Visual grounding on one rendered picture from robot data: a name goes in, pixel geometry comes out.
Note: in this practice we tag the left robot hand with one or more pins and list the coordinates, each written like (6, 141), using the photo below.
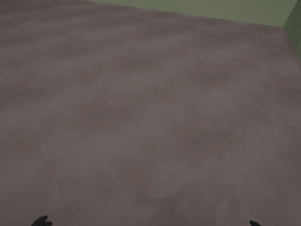
(41, 222)

